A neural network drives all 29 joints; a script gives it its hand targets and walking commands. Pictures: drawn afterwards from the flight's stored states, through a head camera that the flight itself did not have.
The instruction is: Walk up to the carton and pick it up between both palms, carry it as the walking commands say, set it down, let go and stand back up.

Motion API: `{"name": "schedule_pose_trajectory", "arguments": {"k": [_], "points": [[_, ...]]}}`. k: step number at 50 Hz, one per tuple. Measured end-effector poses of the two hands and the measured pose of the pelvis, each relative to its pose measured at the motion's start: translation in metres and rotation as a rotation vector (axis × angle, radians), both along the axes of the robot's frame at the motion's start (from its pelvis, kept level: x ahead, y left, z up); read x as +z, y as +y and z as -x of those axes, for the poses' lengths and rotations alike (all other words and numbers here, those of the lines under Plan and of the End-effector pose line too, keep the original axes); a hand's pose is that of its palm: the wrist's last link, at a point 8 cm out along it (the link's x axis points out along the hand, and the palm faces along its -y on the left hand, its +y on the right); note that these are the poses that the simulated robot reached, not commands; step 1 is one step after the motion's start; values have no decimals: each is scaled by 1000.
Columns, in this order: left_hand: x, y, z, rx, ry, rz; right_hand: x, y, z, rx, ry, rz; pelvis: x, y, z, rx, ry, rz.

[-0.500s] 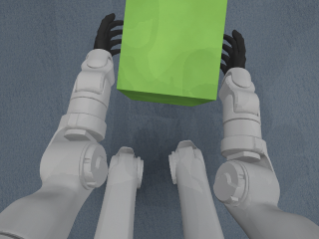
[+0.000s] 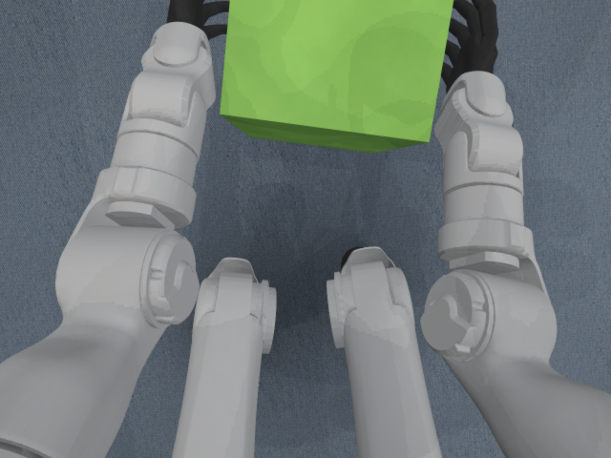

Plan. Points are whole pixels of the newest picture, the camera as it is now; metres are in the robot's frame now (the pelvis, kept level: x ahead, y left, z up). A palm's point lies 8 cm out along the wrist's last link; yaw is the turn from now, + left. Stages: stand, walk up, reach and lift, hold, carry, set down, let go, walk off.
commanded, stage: set down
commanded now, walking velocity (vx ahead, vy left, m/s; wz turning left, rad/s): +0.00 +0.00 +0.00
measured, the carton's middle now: (328, 52) +0.55 -0.06 -0.22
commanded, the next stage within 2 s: none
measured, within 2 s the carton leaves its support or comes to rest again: rests again in 1.18 s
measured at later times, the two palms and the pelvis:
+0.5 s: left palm (199, 37) +0.57 +0.09 -0.20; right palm (442, 72) +0.52 -0.20 -0.20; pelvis +0.01 +0.00 -0.03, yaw +0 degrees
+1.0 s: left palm (203, 44) +0.56 +0.09 -0.21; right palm (440, 79) +0.51 -0.20 -0.21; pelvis +0.00 +0.00 -0.04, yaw +0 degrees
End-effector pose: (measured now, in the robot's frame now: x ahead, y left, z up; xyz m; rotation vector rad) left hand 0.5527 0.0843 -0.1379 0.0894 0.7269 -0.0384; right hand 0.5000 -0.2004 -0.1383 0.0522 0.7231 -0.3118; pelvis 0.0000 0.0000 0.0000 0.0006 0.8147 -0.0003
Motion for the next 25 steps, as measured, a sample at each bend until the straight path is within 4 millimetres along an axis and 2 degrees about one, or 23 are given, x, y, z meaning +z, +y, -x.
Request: {"name": "schedule_pose_trajectory", "arguments": {"k": [13,19,25], "points": [[-44,0,-9,-3,17,-2,-44,0,-9,8,19,5,-22,0,-3,16,-22,7],[-59,4,-11,-4,23,-4,-55,3,-14,16,29,11,-28,0,-5,22,-37,18],[-62,4,-15,-9,13,-1,-58,3,-17,10,20,9,-32,2,-8,24,-45,24]]}}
